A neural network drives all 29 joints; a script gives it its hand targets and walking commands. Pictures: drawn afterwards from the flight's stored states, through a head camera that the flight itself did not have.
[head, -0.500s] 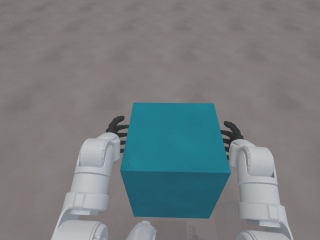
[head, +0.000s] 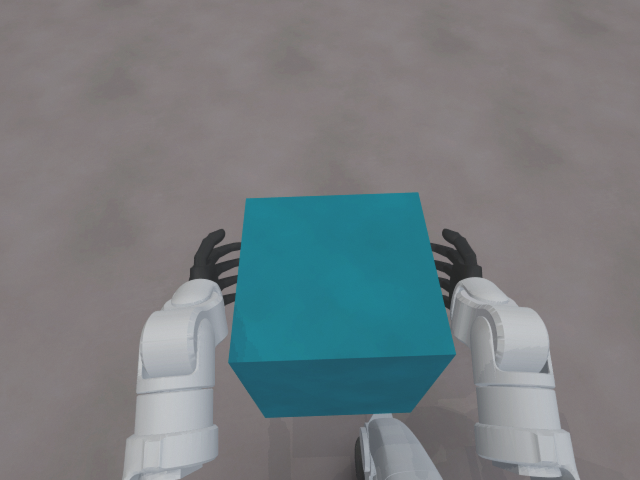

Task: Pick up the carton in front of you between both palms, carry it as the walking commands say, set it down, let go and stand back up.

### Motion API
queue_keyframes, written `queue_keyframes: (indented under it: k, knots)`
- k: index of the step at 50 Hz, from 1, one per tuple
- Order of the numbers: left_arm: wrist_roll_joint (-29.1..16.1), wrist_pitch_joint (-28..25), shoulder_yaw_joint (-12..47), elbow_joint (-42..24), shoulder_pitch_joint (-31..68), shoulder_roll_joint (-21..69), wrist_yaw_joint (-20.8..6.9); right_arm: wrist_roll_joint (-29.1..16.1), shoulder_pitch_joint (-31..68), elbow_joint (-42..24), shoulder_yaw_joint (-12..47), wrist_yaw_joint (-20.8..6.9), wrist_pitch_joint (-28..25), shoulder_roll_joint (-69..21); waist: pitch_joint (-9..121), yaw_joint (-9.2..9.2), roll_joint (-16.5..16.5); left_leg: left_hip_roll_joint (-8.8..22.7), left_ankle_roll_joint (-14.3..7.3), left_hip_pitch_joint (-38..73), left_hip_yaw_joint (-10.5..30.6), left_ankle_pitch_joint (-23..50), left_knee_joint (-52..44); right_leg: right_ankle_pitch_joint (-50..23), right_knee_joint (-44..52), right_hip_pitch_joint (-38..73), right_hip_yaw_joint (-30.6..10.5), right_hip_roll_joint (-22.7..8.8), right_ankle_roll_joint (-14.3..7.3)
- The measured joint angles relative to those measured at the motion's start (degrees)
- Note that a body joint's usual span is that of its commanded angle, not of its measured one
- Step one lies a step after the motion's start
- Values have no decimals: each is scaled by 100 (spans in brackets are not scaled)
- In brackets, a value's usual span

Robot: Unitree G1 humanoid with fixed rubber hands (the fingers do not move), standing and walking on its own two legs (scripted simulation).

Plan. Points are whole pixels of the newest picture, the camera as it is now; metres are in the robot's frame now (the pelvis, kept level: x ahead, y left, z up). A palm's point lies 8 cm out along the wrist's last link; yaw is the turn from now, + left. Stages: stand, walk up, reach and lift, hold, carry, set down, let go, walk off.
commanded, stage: carry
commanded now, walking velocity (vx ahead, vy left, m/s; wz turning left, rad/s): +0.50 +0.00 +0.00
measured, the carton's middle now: (335, 314) +0.33 -0.03 -0.03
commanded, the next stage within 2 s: none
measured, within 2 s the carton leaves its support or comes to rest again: neither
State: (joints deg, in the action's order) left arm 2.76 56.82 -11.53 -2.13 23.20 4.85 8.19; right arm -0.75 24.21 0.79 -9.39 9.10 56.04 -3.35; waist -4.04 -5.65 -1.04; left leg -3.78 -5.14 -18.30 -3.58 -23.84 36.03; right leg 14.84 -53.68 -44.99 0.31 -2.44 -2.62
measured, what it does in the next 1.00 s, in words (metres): walks ahead: right foot, then left foot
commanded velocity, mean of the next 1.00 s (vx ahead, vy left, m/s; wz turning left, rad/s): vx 0.50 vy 0.00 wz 0.00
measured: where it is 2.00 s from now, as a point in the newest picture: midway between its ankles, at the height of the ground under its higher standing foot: (292, 189)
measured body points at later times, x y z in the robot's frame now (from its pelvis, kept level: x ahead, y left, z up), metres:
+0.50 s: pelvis +0.33 +0.00 +0.03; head +0.31 -0.01 +0.48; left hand +0.62 +0.16 +0.11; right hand +0.63 -0.14 +0.11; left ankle +0.43 +0.13 -0.70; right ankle +0.23 -0.10 -0.72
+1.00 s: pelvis +0.62 +0.00 +0.01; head +0.58 +0.00 +0.46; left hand +0.88 +0.15 +0.11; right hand +0.88 -0.15 +0.10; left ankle +0.47 +0.11 -0.72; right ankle +0.75 -0.11 -0.71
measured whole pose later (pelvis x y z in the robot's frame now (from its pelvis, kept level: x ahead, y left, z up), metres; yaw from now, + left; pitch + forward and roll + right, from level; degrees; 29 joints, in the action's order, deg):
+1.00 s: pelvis +0.62 +0.00 +0.01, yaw +0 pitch +3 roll +0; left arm 6.1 69.1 -6.1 -20.0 6.8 7.4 4.8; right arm 6.0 7.3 -18.7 -4.6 5.6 69.1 -7.5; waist 9.3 -0.6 0.4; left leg 3.1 1.8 2.1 -10.4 -22.3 17.8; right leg 5.7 -27.3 -28.1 10.7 -4.4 -0.8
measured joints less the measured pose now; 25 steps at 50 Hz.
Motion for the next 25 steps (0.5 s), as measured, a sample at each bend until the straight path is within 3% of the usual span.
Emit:
queue_keyframes:
  k: [4,5,8,10,14,18,25]
  knots:
    - [14,-120,45,-127,-189,31,-107,7,-110,-51,71,-32,-112,3,214,155,51,64,156,699,63,-498,97,-1350,2249,965,478,224,-90]
    - [35,-150,69,-99,-170,47,-111,13,-92,-59,93,-49,-109,60,265,234,128,132,231,721,82,-585,455,-1553,2381,1185,572,289,-157]
    - [84,-176,154,92,60,3,-78,13,96,27,129,-84,-51,239,293,410,217,161,470,21,278,-500,2460,-835,2107,1446,696,339,-287]
    - [48,-59,175,111,91,-62,-63,47,167,62,131,-85,72,230,355,499,91,194,517,-456,202,-230,3001,-711,2434,1793,685,280,-226]
    - [-33,184,106,108,40,-126,-62,234,215,126,82,-119,313,69,575,655,-110,395,640,-1049,52,187,2185,-752,3287,2539,632,149,-208]
    - [-44,359,44,59,-104,-96,-99,430,3,0,82,-157,477,-97,841,765,-84,551,734,-1296,-16,606,931,-598,3748,3159,549,76,-125]
    - [150,636,139,-512,-684,212,-260,617,-930,-975,102,-186,800,-368,1251,687,79,636,670,-1050,-416,1788,-788,162,3832,4118,530,110,117]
